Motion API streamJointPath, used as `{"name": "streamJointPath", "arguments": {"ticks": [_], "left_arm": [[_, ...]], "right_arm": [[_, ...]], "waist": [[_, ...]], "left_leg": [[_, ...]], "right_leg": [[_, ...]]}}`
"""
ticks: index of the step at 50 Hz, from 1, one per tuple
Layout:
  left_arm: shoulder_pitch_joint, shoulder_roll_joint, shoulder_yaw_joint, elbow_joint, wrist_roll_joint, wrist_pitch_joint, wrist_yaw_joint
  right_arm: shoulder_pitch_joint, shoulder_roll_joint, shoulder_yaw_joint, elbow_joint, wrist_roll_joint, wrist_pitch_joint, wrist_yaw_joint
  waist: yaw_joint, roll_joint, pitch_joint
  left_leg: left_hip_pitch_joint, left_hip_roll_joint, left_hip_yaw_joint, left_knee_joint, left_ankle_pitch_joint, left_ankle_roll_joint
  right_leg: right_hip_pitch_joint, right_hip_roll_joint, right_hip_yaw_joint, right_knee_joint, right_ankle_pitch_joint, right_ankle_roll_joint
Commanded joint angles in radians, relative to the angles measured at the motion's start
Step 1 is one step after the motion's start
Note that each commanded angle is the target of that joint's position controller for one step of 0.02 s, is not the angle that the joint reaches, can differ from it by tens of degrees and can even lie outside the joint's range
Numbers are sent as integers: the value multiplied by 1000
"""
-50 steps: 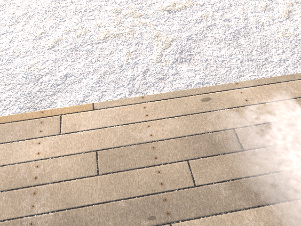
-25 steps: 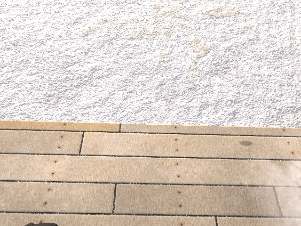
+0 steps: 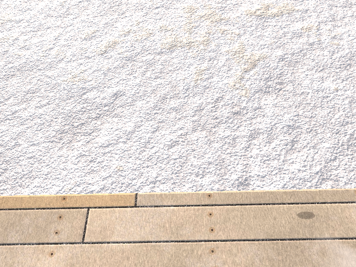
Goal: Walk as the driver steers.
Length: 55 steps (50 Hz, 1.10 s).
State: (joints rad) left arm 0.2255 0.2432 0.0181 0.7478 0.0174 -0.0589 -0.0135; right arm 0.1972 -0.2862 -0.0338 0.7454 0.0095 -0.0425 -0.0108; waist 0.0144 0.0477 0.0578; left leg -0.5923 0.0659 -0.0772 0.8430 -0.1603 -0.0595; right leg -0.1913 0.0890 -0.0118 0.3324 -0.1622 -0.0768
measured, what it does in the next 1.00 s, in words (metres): steps on the spot, turning left: left foot, then right foot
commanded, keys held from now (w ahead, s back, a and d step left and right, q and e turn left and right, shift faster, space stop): q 0.78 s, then no key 0.22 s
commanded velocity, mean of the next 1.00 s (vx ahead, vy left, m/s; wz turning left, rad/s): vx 0.04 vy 0.00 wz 0.46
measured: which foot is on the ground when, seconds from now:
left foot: up 0.00-0.18, down 0.20-0.64, up 0.66-1.00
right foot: down 0.00-0.22, up 0.24-0.62, down 0.64-1.00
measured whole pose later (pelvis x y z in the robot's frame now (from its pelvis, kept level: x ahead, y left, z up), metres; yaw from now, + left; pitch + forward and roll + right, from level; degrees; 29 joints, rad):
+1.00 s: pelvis +0.07 -0.03 +0.00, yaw +31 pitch +0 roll +1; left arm 0.17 0.24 0.04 0.73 -0.01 0.01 0.02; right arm 0.23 -0.29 -0.07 0.66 0.02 0.07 -0.04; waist 0.03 0.01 0.04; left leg -0.33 0.01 -0.06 0.80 -0.43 -0.10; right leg -0.23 -0.03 -0.06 0.47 -0.25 -0.01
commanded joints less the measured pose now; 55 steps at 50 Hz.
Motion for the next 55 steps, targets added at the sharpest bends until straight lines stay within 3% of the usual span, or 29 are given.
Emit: {"name": "streamJointPath", "arguments": {"ticks": [1, 7, 9, 10, 11, 12, 13, 14, 15, 16, 17, 20, 24, 28, 31, 32, 33, 34, 35, 37, 38, 41, 44, 47, 49, 52, 53, 54, 55], "left_arm": [[-7, 168, 46, -30, 0, 1, 20], [-28, 178, 59, 3, -29, 47, 38], [-51, 183, 66, 2, -44, 54, 46], [-47, 183, 68, 7, -43, 56, 51], [-38, 169, 64, -24, -16, 49, 56], [-33, 121, 45, -61, 4, 45, 45], [-29, 150, 53, -45, -7, 42, 32], [-57, 156, 58, -47, -28, 53, 33], [-68, 147, 60, -42, -25, 64, 42], [-103, 159, 67, -48, -12, 73, 55], [-96, 137, 63, -54, -15, 79, 57], [-72, 113, 60, -40, -25, 79, 56], [-79, 109, 58, -41, -24, 81, 56], [-79, 117, 65, -41, -33, 62, 39], [13, 130, 80, -12, -30, 42, 26], [44, 178, 96, -4, -16, 42, 28], [20, 276, 115, -15, 6, 51, 32], [-27, 265, 110, -40, 38, 46, 28], [-120, 199, 90, -83, 36, 42, 32], [-198, 128, 69, -110, -2, 46, 44], [-191, 122, 62, -110, -11, 49, 50], [-101, 124, 58, -98, -5, 59, 60], [-34, 155, 68, -79, -9, 60, 58], [-61, 187, 78, -76, -20, 61, 40], [-49, 202, 81, -62, -27, 64, 31], [-59, 192, 73, -37, -52, 68, 29], [-17, 171, 65, -15, -54, 63, 28], [-6, 117, 46, -22, -20, 50, 20], [3, 53, 26, -35, -1, 36, 13]], "right_arm": [[43, -76, -25, -49, 5, -3, 3], [5, -79, -42, -114, -2, 20, 29], [65, -74, -48, -115, 2, 25, 28], [130, -104, -61, -104, -2, 22, 20], [180, -214, -90, -121, -13, 26, 2], [179, -239, -90, -141, -27, 36, -10], [174, -172, -63, -150, -27, 35, -5], [108, -148, -59, -170, -23, 35, -3], [62, -139, -59, -179, -10, 44, -3], [49, -130, -56, -187, 0, 50, -10], [35, -146, -61, -190, -5, 60, -16], [42, -151, -69, -198, -18, 75, -29], [36, -168, -80, -206, -10, 85, -46], [17, -166, -82, -211, -2, 86, -44], [-15, -159, -80, -211, 20, 95, -47], [10, -133, -75, -208, 22, 96, -50], [60, -100, -71, -219, 18, 93, -48], [45, -174, -97, -226, 7, 75, -45], [63, -221, -117, -192, 15, 75, -42], [115, -183, -114, -131, 10, 102, -50], [120, -158, -107, -128, 10, 111, -49], [53, -121, -91, -158, 24, 106, -45], [5, -91, -72, -175, 14, 100, -42], [4, -68, -54, -175, 7, 97, -32], [15, -85, -56, -165, 13, 96, -28], [101, -73, -54, -117, 10, 92, -19], [107, -98, -56, -114, 3, 91, -17], [124, -164, -66, -122, -5, 92, -23], [36, -166, -60, -124, -14, 93, -22]], "waist": [[3, -146, -155], [12, -118, -79], [-22, -121, -89], [-57, -78, -122], [-58, 106, -196], [-40, 312, -279], [-59, 159, -337], [-41, 82, -260], [-25, -14, -197], [-33, -29, -167], [-6, 20, -158], [-3, 67, -183], [-13, 86, -198], [-25, 126, -173], [23, 131, -160], [17, 43, -158], [-41, -265, -120], [-27, -343, -96], [-57, -244, -71], [-72, -168, -47], [-63, -164, -38], [-6, -187, -36], [35, -199, -69], [34, -225, -91], [38, -232, -97], [-14, -200, -100], [-15, -167, -118], [8, -8, -186], [63, 198, -165]], "left_leg": [[137, -17, 35, -72, 125, 9], [56, -22, 60, -140, -72, 59], [127, -46, 91, -243, -36, 95], [263, -60, 76, -357, 173, 132], [443, 82, -164, -383, 650, 231], [632, 312, -478, -418, 890, 464], [592, 306, -482, -438, 788, 462], [549, 251, -390, -422, 658, 410], [485, 197, -327, -444, 519, 353], [446, 162, -298, -463, 439, 323], [397, 126, -277, -470, 408, 319], [393, 86, -254, -467, 425, 313], [353, 78, -310, -482, 255, 292], [351, 70, -419, -507, 34, 266], [310, 23, -443, -465, -50, 208], [221, -42, -381, -368, -174, 156], [26, -228, -166, -128, -402, 90], [-14, -212, -116, 125, -485, 42], [19, -169, -132, 273, -409, 29], [8, -165, -103, 409, -282, 0], [-12, -160, -96, 473, -254, -16], [-39, -137, -37, 403, -212, -45], [-13, -101, -38, 200, -249, -61], [142, -57, 31, -7, -306, -49], [212, -62, 70, -114, -290, -36], [376, -78, 102, -456, -39, 28], [484, -52, 54, -539, 92, 63], [630, 96, -123, -508, 315, 113], [544, 193, -191, -463, 366, 217]], "right_leg": [[54, -258, 21, -34, 728, -128], [118, -351, 73, 70, 565, -149], [119, -339, 56, 182, 614, -118], [72, -278, 11, 309, 624, -59], [-75, -147, -79, 583, 380, 37], [-377, 40, -42, 908, -461, 111], [-384, -20, 126, 989, -507, 103], [-419, -48, 123, 1035, -470, 105], [-444, -69, 114, 960, -408, 108], [-436, -83, 111, 893, -345, 114], [-391, -74, 95, 835, -308, 130], [-327, -48, 81, 690, -261, 161], [-243, -44, 100, 545, -213, 172], [-182, -34, 109, 394, -225, 141], [-38, -42, 85, 108, -90, 88], [57, -156, 170, 23, -44, 48], [105, -389, 424, -26, 111, -76], [-31, -516, 577, -82, 147, -202], [-81, -464, 481, -71, 115, -185], [-72, -340, 289, -38, 70, -104], [-57, -328, 249, -29, 104, -108], [38, -296, 173, -32, 148, -136], [167, -329, 186, -2, 233, -159], [128, -343, 162, 11, 301, -167], [112, -354, 171, 27, 373, -179], [70, -334, 154, 85, 392, -139], [15, -311, 135, 103, 305, -77], [-89, -237, 56, 225, 102, 8], [-134, -142, -28, 195, -182, 81]]}}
